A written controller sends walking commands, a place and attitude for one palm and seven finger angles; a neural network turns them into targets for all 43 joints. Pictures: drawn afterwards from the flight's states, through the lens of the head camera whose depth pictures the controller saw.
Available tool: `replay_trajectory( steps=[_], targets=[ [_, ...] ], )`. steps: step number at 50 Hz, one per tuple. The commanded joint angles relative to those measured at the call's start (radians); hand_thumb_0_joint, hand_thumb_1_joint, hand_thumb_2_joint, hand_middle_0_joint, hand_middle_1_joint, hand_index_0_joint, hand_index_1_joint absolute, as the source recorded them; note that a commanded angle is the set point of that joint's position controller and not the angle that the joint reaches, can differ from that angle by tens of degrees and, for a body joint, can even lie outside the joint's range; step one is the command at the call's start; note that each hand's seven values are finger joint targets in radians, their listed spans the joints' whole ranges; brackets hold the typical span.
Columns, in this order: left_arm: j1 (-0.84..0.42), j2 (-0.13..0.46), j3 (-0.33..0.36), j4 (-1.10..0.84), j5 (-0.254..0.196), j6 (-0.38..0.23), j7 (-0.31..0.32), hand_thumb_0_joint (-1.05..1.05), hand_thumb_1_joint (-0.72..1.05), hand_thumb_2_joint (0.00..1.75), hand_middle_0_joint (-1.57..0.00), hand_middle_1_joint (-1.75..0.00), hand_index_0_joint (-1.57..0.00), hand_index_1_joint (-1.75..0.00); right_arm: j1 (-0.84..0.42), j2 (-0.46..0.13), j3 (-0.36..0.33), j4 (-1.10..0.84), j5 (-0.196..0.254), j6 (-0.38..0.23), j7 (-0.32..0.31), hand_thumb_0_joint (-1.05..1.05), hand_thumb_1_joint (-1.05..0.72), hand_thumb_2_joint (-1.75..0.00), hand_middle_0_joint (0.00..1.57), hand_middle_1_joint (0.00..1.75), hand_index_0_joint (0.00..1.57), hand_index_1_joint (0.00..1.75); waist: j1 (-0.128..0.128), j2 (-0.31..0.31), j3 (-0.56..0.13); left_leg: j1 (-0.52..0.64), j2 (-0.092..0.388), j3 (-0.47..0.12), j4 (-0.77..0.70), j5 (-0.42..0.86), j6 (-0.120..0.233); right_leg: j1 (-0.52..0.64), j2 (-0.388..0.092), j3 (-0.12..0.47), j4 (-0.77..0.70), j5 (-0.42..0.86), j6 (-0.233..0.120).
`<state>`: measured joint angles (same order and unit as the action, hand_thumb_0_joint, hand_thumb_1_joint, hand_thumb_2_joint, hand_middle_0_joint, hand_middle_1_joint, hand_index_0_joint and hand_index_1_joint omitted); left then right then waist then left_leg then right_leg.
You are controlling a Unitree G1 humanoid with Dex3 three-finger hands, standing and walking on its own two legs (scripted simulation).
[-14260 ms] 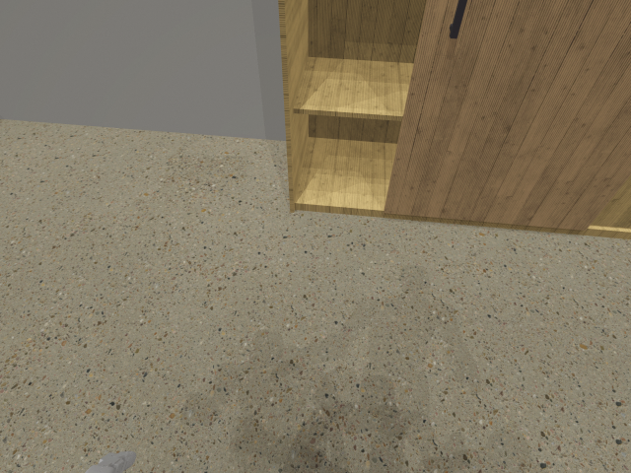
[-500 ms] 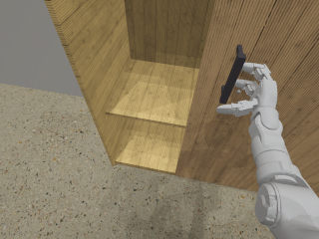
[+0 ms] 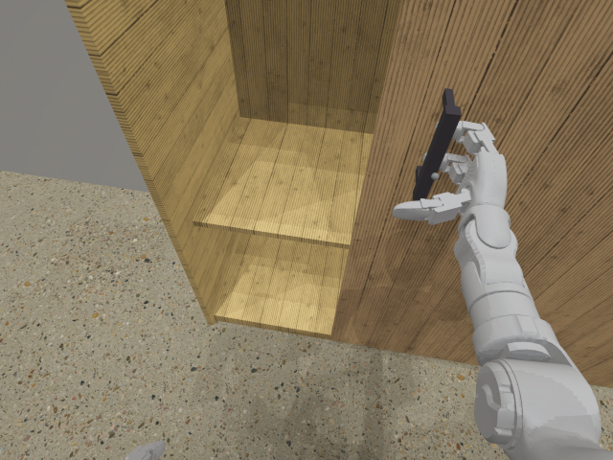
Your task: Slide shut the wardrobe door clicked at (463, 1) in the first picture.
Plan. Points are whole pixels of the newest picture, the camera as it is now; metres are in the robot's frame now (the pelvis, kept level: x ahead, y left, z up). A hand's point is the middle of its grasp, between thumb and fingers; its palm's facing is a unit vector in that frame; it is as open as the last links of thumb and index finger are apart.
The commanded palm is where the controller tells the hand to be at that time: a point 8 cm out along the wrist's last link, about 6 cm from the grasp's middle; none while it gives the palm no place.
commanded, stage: slide the fingers in behind the handle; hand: right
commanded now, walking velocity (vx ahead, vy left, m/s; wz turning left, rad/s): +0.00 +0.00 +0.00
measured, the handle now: (433, 149) +0.52 -0.10 +0.13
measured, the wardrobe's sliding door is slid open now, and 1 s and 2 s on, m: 0.40 0.40 0.40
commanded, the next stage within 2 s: grip the handle and tug to test in 0.92 s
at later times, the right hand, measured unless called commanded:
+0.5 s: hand (415, 175) +0.45 -0.07 +0.14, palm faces +0.05 +1.00 +0.00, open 14.1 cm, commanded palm +0.43 -0.12 +0.14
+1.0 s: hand (419, 176) +0.45 -0.08 +0.14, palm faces +0.04 +1.00 +0.01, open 14.0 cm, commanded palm +0.43 -0.13 +0.14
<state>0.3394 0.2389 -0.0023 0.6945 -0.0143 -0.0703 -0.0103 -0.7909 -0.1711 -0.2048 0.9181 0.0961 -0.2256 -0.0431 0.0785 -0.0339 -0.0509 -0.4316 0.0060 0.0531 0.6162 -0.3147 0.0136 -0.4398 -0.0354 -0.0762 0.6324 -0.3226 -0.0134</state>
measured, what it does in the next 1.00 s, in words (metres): stands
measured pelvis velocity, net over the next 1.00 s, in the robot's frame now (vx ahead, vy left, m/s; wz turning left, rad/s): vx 0.00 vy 0.01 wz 0.00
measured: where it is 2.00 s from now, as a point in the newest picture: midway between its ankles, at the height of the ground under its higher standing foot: outside the picture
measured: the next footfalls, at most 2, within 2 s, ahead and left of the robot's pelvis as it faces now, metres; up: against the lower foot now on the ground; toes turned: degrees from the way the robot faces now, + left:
none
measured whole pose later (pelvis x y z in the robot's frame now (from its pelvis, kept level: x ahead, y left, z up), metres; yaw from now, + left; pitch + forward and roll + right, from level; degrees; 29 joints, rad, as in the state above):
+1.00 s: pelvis +0.00 +0.01 +0.00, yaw +0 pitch +7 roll +0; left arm 0.34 0.24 0.00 0.71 -0.02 -0.07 -0.01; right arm -0.78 -0.14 -0.16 0.90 0.10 -0.21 -0.08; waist 0.08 -0.04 -0.05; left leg -0.41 0.00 0.06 0.59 -0.30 0.02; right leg -0.41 -0.04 -0.07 0.60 -0.30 -0.01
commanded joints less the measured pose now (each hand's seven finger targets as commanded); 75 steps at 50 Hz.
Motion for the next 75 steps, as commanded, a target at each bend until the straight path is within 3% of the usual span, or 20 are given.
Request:
replay_trajectory(
  steps=[1,3,5,8,11,13,17,24,27,29,35,37,42,47,49,51,52,59,62,75],
  targets=[
    [0.056,0.131,0.046,-0.093,-0.009,-0.030,0.005,0.00,0.90,0.90,-0.20,-0.30,-0.20,-0.30,-0.476,-0.147,0.010,-0.255,0.003,-0.072,0.005,0.00,0.50,-0.30,0.30,1.20,0.30,1.20,0.013,0.041,-0.368,0.121,-0.036,-0.023,-0.056,0.415,0.004,0.209,0.027,0.052,-0.045,0.336,-0.015],
    [0.053,0.131,0.047,-0.100,-0.012,-0.026,0.003,0.00,0.90,0.90,-0.20,-0.30,-0.20,-0.30,-0.440,-0.134,0.016,-0.256,0.007,-0.058,0.008,0.00,0.50,-0.30,0.30,1.20,0.30,1.20,0.006,0.026,-0.357,0.119,-0.038,-0.020,-0.058,0.414,0.006,0.211,0.026,0.050,-0.050,0.343,-0.014],
    [0.055,0.132,0.047,-0.095,-0.012,-0.028,0.006,0.00,0.90,0.90,-0.20,-0.30,-0.20,-0.30,-0.468,-0.120,0.026,-0.252,0.017,-0.044,0.004,0.00,0.50,-0.30,0.30,1.20,0.30,1.20,0.021,0.084,-0.338,0.120,-0.039,-0.019,-0.071,0.395,0.001,0.191,0.027,0.051,-0.055,0.305,-0.017],
    [0.053,0.128,0.046,-0.096,-0.010,-0.030,0.003,0.00,0.90,0.90,-0.20,-0.30,-0.20,-0.30,-0.481,-0.111,0.037,-0.306,0.012,-0.049,-0.007,0.00,0.50,-0.30,0.30,1.20,0.30,1.20,0.014,0.019,-0.368,0.124,-0.036,-0.021,-0.067,0.403,0.004,0.221,0.030,0.051,-0.056,0.327,-0.016],
    [0.054,0.127,0.049,-0.093,-0.007,-0.031,0.001,0.00,0.90,0.90,-0.20,-0.30,-0.20,-0.30,-0.436,-0.118,0.017,-0.287,0.011,-0.049,-0.022,0.00,0.50,-0.30,0.30,1.20,0.30,1.20,0.003,0.063,-0.358,0.138,-0.038,-0.022,-0.070,0.408,0.002,0.202,0.030,0.047,-0.057,0.321,-0.016],
    [0.050,0.124,0.046,-0.089,-0.008,-0.030,0.000,0.00,0.90,0.90,-0.20,-0.30,-0.20,-0.30,-0.478,-0.085,0.056,-0.287,0.004,-0.047,-0.028,0.00,0.50,-0.30,0.30,1.20,0.30,1.20,0.024,0.070,-0.328,0.122,-0.037,-0.021,-0.075,0.398,-0.001,0.195,0.032,0.047,-0.060,0.303,-0.019],
    [0.050,0.127,0.048,-0.090,-0.002,-0.032,0.002,0.00,0.90,0.90,-0.20,-0.30,-0.20,-0.30,-0.453,-0.135,0.003,-0.299,-0.002,-0.053,-0.049,0.00,0.50,-0.30,0.30,1.20,0.30,1.20,-0.003,0.075,-0.374,0.168,-0.033,-0.029,-0.073,0.413,0.002,0.194,0.036,0.044,-0.063,0.309,-0.020],
    [0.039,0.118,0.045,-0.091,-0.007,-0.042,0.002,0.00,0.90,0.90,-0.20,-0.30,-0.20,-0.30,-0.465,-0.070,0.060,-0.282,-0.001,-0.059,-0.046,0.00,0.50,-0.30,0.30,1.20,0.30,1.20,0.015,0.089,-0.344,0.148,-0.032,-0.032,-0.085,0.397,-0.003,0.190,0.037,0.037,-0.065,0.271,-0.021],
    [0.042,0.125,0.047,-0.086,-0.006,-0.040,0.007,0.00,0.90,0.90,-0.20,-0.30,-0.20,-0.30,-0.454,-0.126,0.012,-0.268,-0.002,-0.063,-0.046,0.00,0.50,-0.30,0.30,1.20,0.30,1.20,0.001,0.085,-0.354,0.168,-0.029,-0.041,-0.087,0.399,-0.003,0.177,0.040,0.034,-0.066,0.267,-0.023],
    [0.035,0.116,0.044,-0.087,-0.010,-0.042,0.005,0.00,0.90,0.90,-0.20,-0.30,-0.20,-0.30,-0.460,-0.082,0.055,-0.269,0.001,-0.064,-0.036,0.00,0.50,-0.30,0.30,1.20,0.30,1.20,0.010,0.059,-0.337,0.153,-0.029,-0.041,-0.090,0.396,-0.003,0.183,0.040,0.033,-0.068,0.261,-0.021],
    [0.033,0.121,0.044,-0.089,-0.010,-0.040,0.006,0.00,0.90,0.90,-0.20,-0.30,-0.20,-0.30,-0.439,-0.102,0.032,-0.261,0.009,-0.059,-0.034,0.00,0.50,-0.30,0.30,1.20,0.30,1.20,0.011,0.103,-0.331,0.168,-0.027,-0.040,-0.093,0.424,-0.008,0.172,0.041,0.029,-0.069,0.271,-0.025],
    [0.039,0.127,0.045,-0.085,-0.009,-0.035,0.009,0.00,0.90,0.90,-0.20,-0.30,-0.20,-0.30,-0.441,-0.151,-0.008,-0.245,0.005,-0.059,-0.035,0.00,0.50,-0.30,0.30,1.20,0.30,1.20,-0.001,0.100,-0.323,0.177,-0.024,-0.046,-0.097,0.405,-0.007,0.154,0.043,0.030,-0.072,0.256,-0.025],
    [0.033,0.119,0.046,-0.092,-0.010,-0.038,0.007,0.00,0.90,0.90,-0.20,-0.30,-0.20,-0.30,-0.464,-0.081,0.052,-0.279,0.004,-0.066,-0.032,0.00,0.50,-0.30,0.30,1.20,0.30,1.20,0.011,0.044,-0.349,0.139,-0.030,-0.033,-0.086,0.394,0.001,0.208,0.038,0.037,-0.066,0.283,-0.020],
    [0.043,0.128,0.045,-0.080,-0.010,-0.034,0.010,0.00,0.90,0.90,-0.20,-0.30,-0.20,-0.30,-0.468,-0.131,0.011,-0.230,0.006,-0.055,-0.042,0.00,0.50,-0.30,0.30,1.20,0.30,1.20,0.012,0.112,-0.313,0.145,-0.028,-0.034,-0.096,0.364,-0.004,0.163,0.037,0.040,-0.075,0.246,-0.022],
    [0.039,0.123,0.045,-0.084,-0.009,-0.035,0.008,0.00,0.90,0.90,-0.20,-0.30,-0.20,-0.30,-0.490,-0.112,0.032,-0.248,-0.002,-0.062,-0.042,0.00,0.50,-0.30,0.30,1.20,0.30,1.20,0.015,0.056,-0.333,0.132,-0.027,-0.034,-0.089,0.363,-0.002,0.184,0.038,0.039,-0.072,0.255,-0.020],
    [0.041,0.123,0.048,-0.084,-0.006,-0.040,0.006,0.00,0.90,0.90,-0.20,-0.30,-0.20,-0.30,-0.484,-0.104,0.029,-0.266,0.004,-0.073,-0.045,0.00,0.50,-0.30,0.30,1.20,0.30,1.20,0.012,0.072,-0.357,0.132,-0.032,-0.028,-0.081,0.374,0.000,0.206,0.033,0.044,-0.069,0.283,-0.019],
    [0.041,0.126,0.049,-0.084,-0.005,-0.038,0.005,0.00,0.90,0.90,-0.20,-0.30,-0.20,-0.30,-0.451,-0.124,0.008,-0.260,0.002,-0.074,-0.047,0.00,0.45,-0.32,0.30,1.21,0.30,1.21,-0.001,0.058,-0.365,0.142,-0.031,-0.030,-0.079,0.385,0.003,0.205,0.033,0.042,-0.066,0.297,-0.018],
    [0.038,0.124,0.047,-0.087,-0.009,-0.037,0.003,0.00,0.90,0.90,-0.20,-0.30,-0.20,-0.30,-0.450,-0.083,0.046,-0.267,0.002,-0.058,-0.048,0.00,0.13,-0.46,0.34,1.25,0.34,1.25,0.012,0.075,-0.328,0.119,-0.034,-0.022,-0.083,0.367,0.002,0.197,0.028,0.045,-0.072,0.286,-0.016],
    [0.041,0.132,0.048,-0.083,-0.005,-0.035,0.005,0.00,0.90,0.90,-0.20,-0.30,-0.20,-0.30,-0.415,-0.129,-0.003,-0.241,0.002,-0.051,-0.054,0.00,-0.01,-0.52,0.35,1.27,0.35,1.27,-0.003,0.095,-0.320,0.132,-0.034,-0.022,-0.083,0.358,0.004,0.180,0.028,0.047,-0.076,0.280,-0.017],
    [0.035,0.124,0.052,-0.089,-0.006,-0.041,0.000,0.00,0.90,0.90,-0.20,-0.30,-0.20,-0.30,-0.424,-0.069,0.053,-0.320,0.004,-0.053,-0.052,0.00,-0.62,-0.78,0.42,1.36,0.42,1.36,0.004,0.049,-0.355,0.119,-0.037,-0.018,-0.073,0.389,0.005,0.230,0.022,0.048,-0.064,0.337,-0.011]
  ],
)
